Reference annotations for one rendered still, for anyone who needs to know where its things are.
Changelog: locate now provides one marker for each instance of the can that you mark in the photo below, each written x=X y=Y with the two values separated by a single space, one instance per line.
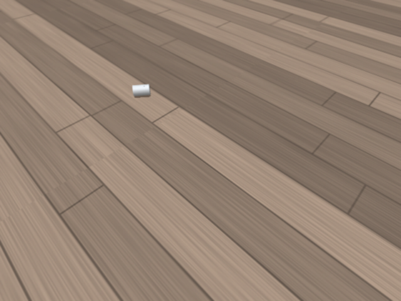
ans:
x=139 y=90

